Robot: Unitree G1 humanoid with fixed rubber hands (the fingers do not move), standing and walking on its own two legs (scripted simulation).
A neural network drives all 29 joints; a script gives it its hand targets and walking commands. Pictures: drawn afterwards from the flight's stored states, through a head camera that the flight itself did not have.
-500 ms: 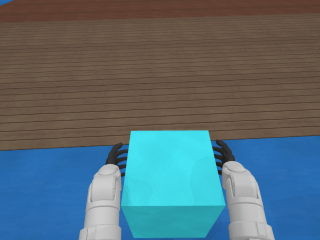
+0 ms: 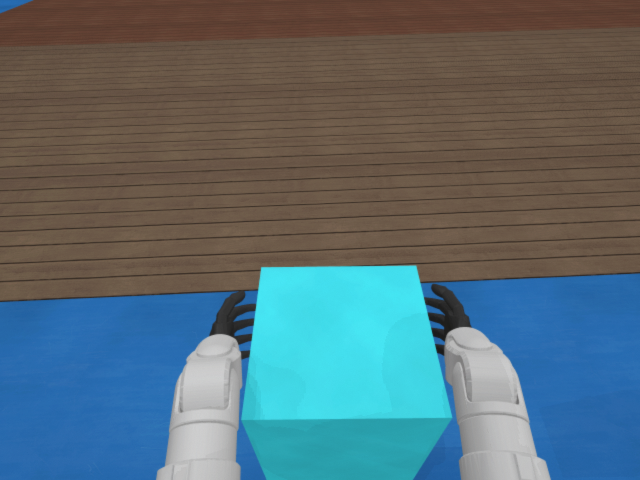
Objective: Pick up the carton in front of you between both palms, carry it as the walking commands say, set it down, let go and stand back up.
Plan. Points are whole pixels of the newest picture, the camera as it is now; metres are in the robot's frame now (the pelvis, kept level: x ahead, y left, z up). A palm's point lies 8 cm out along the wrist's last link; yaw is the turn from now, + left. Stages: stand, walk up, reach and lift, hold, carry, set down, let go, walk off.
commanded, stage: hold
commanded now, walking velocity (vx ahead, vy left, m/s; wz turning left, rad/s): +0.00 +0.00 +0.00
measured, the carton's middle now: (339, 378) +0.28 +0.00 -0.03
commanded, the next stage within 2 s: carry in 0.06 s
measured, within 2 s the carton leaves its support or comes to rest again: neither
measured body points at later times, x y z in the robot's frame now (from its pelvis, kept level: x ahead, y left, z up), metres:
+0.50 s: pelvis +0.11 -0.01 +0.00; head +0.10 -0.01 +0.45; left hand +0.39 +0.13 +0.08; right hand +0.39 -0.17 +0.08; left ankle +0.16 +0.10 -0.72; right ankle +0.01 -0.12 -0.75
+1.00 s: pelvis +0.41 -0.04 -0.03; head +0.40 -0.04 +0.42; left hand +0.70 +0.09 +0.06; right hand +0.68 -0.21 +0.06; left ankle +0.22 +0.09 -0.74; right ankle +0.52 -0.13 -0.75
